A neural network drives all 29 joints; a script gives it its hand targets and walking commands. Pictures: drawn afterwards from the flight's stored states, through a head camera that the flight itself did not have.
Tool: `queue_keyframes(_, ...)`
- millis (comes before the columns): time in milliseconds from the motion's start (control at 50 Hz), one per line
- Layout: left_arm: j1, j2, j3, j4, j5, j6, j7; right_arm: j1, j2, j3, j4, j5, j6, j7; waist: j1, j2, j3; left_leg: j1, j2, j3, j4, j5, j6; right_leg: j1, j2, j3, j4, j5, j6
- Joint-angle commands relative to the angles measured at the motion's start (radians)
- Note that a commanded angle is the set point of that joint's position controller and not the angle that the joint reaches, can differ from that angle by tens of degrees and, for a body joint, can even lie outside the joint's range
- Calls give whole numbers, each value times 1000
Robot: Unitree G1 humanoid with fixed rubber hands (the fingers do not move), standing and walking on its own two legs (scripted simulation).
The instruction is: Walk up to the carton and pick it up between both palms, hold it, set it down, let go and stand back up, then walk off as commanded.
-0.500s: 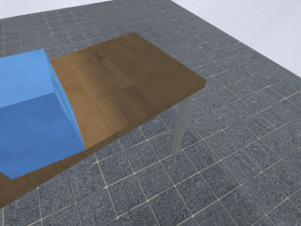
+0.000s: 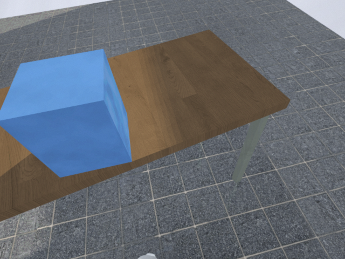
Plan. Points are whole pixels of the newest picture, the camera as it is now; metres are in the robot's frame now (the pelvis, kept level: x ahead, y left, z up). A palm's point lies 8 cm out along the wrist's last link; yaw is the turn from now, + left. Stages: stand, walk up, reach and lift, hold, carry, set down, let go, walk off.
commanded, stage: walk up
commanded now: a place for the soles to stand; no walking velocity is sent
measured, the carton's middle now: (80, 116) +0.48 +0.27 +0.06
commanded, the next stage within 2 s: none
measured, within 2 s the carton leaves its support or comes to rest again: neither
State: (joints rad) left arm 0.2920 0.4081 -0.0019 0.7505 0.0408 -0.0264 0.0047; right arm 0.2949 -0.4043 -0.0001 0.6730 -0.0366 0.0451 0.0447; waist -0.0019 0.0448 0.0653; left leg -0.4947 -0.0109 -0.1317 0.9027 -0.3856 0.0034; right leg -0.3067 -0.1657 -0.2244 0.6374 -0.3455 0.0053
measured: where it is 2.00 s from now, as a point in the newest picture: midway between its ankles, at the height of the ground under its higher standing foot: outside the picture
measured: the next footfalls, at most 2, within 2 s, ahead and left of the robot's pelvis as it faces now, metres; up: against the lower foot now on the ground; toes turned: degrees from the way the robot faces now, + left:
left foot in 0.08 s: +0.06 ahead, +0.16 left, +0.00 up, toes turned -2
right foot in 0.36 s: +0.11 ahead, -0.10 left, +0.00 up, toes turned +14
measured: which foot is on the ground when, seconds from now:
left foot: up 0.00-0.06, down 0.08-0.38, up 0.40-0.78, down 0.80-1.00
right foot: down 0.00-0.08, up 0.10-0.34, down 0.36-1.00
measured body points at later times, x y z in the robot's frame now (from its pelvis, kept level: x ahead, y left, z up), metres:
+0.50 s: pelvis +0.01 -0.02 -0.01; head +0.05 -0.05 +0.44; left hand +0.05 +0.31 -0.08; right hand +0.15 -0.30 -0.13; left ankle +0.00 +0.16 -0.68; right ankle +0.05 -0.11 -0.73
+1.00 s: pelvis +0.01 +0.01 -0.02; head +0.03 +0.02 +0.43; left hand +0.00 +0.33 -0.13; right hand +0.20 -0.27 -0.11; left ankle +0.00 +0.15 -0.73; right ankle +0.05 -0.12 -0.71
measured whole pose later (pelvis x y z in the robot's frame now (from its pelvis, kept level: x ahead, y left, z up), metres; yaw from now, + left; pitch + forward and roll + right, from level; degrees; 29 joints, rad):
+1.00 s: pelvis +0.01 +0.01 -0.02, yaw +19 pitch -2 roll +1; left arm 0.25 0.42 0.00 0.79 0.01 0.01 -0.01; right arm 0.29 -0.41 0.00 0.77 -0.04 -0.03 -0.02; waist 0.00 -0.05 0.08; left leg -0.37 -0.07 -0.12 0.74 -0.34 0.00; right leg -0.39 -0.10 -0.05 0.93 -0.50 -0.01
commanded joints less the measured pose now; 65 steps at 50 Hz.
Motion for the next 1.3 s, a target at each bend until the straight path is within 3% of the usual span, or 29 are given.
queue_keyframes(0, -31, 275, 127, -83, -8, -16, -14, 52, -166, -112, -5, 15, -59, -21, 29, -235, -161, 134, -17, 222, -308, 98, 12, 187, -186, 54, 7, 414, -132)
queue_keyframes(40, -8, 212, 97, -83, -15, -1, -13, 128, -237, -141, 31, -8, -70, -37, -27, -12, -188, 336, -45, 48, -424, 115, 73, -6, -118, 50, 311, 225, -69)
queue_keyframes(60, -30, 161, 80, -108, -19, 10, -16, 110, -351, -170, 13, -32, -70, -48, -22, 273, -119, 391, 171, -386, -488, 218, 157, -291, -4, 71, 482, -194, -15)
queue_keyframes(80, -86, 191, 93, -122, -28, 20, -8, 113, -388, -177, -16, -16, -71, -50, -36, 203, -46, 307, 261, -635, -564, 193, 254, -370, 101, 190, 523, -321, 7)
queue_keyframes(100, -125, 237, 107, -110, -26, 17, 5, 97, -380, -171, -11, -1, -69, -48, -47, 177, 8, 261, 276, -655, -573, 193, 308, -379, 97, 271, 560, -307, -9)
queue_keyframes(160, -77, 237, 106, -81, -23, -6, 4, 17, -275, -138, -16, 7, -70, -64, -11, 134, 9, 222, 160, -348, -466, 349, 222, -308, 54, 252, 436, -203, -13)
queue_keyframes(280, -70, 208, 117, -77, -22, -22, 10, 11, -263, -125, -38, 4, -68, -68, -11, 147, -49, 192, 147, -383, -338, 704, 238, -158, 126, 216, 246, -211, -27)
queue_keyframes(320, 22, 194, 120, -39, -24, -38, 13, -50, -249, -113, -49, 15, -59, -67, 56, 107, -90, 81, 85, -279, -235, 620, 175, 72, 141, 207, -34, -13, -60)
queue_keyframes(340, 96, 240, 132, -19, -14, -47, 16, -74, -184, -90, -66, 26, -59, -69, 92, 0, -136, -25, 16, -186, -103, 454, 97, 232, 67, 316, -145, 73, -84)
queue_keyframes(360, 140, 332, 150, -8, 4, -50, 21, -70, -94, -62, -84, 34, -64, -72, 113, -293, -154, -209, -115, -28, 118, 130, 27, 349, -180, 582, -291, 50, -117)
queue_keyframes(380, 81, 367, 156, -30, 0, -49, 18, -53, -172, -84, -67, 19, -53, -83, 88, -243, -121, -258, -86, 12, 196, -213, 13, 258, -358, 735, -351, 36, -163)
queue_keyframes(420, 10, 320, 145, -41, -10, -45, 14, -51, -235, -101, -29, 27, -50, -75, 59, -149, -7, -229, -32, -22, 255, -141, 16, 137, -287, 588, -325, 24, -155)
queue_keyframes(500, -9, 246, 128, -43, -9, -39, 8, 61, -203, -104, 28, 17, -57, -47, 37, -230, -54, -146, -26, 56, 188, 16, -8, 205, -128, 302, -254, 171, -109)
queue_keyframes(660, -27, 280, 135, -63, -7, -14, -11, 6, -184, -96, 26, 20, -71, -47, 60, -244, -86, -34, 22, 162, -74, -40, -28, 200, -184, 227, -182, 205, -213)
queue_keyframes(740, -80, 250, 110, -70, -27, 9, -18, 110, -174, -105, 88, 13, -93, -61, -7, -126, -151, 241, -36, 180, -365, 136, 10, 79, -147, 119, 61, 252, -146)
queue_keyframes(760, -58, 216, 94, -65, -28, 17, -16, 123, -198, -115, 96, 4, -95, -69, -15, -42, -144, 303, -35, 69, -409, 107, 33, -9, -113, 113, 179, 139, -103)
queue_keyframes(780, -64, 166, 75, -82, -35, 27, -15, 107, -283, -133, 79, -15, -96, -77, -15, 184, -73, 315, 134, -283, -511, 130, 100, -215, -22, 94, 353, -100, -37)
queue_keyframes(800, -104, 156, 75, -93, -43, 38, -11, 76, -337, -140, 53, -14, -97, -83, -6, 179, 24, 249, 250, -544, -572, 110, 169, -350, 84, 169, 403, -260, 6)
queue_keyframes(820, -119, 221, 102, -67, -38, 44, 2, 48, -366, -141, 44, 0, -96, -81, -29, 164, 45, 154, 280, -604, -603, 36, 241, -302, 87, 260, 442, -285, -7)
queue_keyframes(840, -92, 237, 108, -54, -38, 39, 3, -4, -331, -135, 38, 5, -96, -82, -3, 132, 66, 127, 254, -539, -572, 23, 265, -273, 69, 277, 449, -249, -12)
queue_keyframes(880, -62, 223, 106, -28, -31, 26, -4, -39, -260, -113, 37, 3, -95, -81, 10, 124, 18, 128, 174, -357, -503, 140, 213, -206, 60, 263, 365, -201, -19)
queue_keyframes(980, -30, 188, 108, 3, -26, 2, -2, -45, -260, -103, 37, 5, -86, -74, 18, 142, -38, 108, 141, -310, -393, 349, 204, -39, 116, 212, 124, -193, -28)
queue_keyframes(1020, 35, 192, 110, 34, -19, -20, 3, -72, -207, -81, 28, 20, -77, -73, 67, 77, -107, 46, 76, -204, -267, 351, 124, 176, 111, 233, -123, 29, -57)
queue_keyframes(1060, 41, 317, 129, 35, 1, -36, 9, -53, -132, -57, 24, 30, -78, -77, 79, -223, -133, -137, -79, 0, -15, 40, 26, 255, -211, 611, -307, -30, -165)
queue_keyframes(1080, -17, 334, 132, 26, -7, -37, 4, -58, -199, -82, 43, 23, -76, -85, 65, -205, -83, -113, -42, 28, 67, -202, 14, 173, -302, 660, -301, 2, -247)
queue_keyframes(1140, -74, 269, 113, 29, -10, -34, 0, -13, -198, -86, 71, 29, -85, -70, 24, -213, -30, -45, 2, 61, 11, -155, 18, 109, -199, 455, -238, 93, -216)
queue_keyframes(1220, -102, 257, 105, 13, -16, -14, -10, 54, -176, -86, 106, 24, -102, -62, 5, -242, -117, 148, -44, 158, -245, 22, 18, 99, -95, 272, -108, 204, -154)
queue_keyframes(1260, -112, 235, 97, 10, -29, -1, -12, 86, -177, -89, 132, 20, -110, -74, -7, -197, -145, 239, -49, 112, -336, 156, 32, 66, -71, 228, -2, 219, -121)
queue_keyframes(1280, -101, 211, 88, 9, -31, 5, -11, 83, -194, -92, 135, 14, -115, -81, 0, -137, -155, 284, -3, -11, -357, 206, 54, 11, -50, 207, 84, 160, -91)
